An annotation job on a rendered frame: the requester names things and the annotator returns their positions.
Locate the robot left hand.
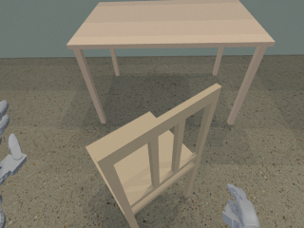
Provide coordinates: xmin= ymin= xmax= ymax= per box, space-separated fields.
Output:
xmin=0 ymin=100 xmax=27 ymax=186

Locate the chair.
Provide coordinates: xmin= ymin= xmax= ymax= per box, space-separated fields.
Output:
xmin=85 ymin=83 xmax=222 ymax=228

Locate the table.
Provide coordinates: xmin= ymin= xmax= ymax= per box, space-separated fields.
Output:
xmin=66 ymin=0 xmax=275 ymax=125

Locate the robot right hand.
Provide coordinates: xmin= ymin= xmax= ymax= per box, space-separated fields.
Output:
xmin=222 ymin=183 xmax=260 ymax=228

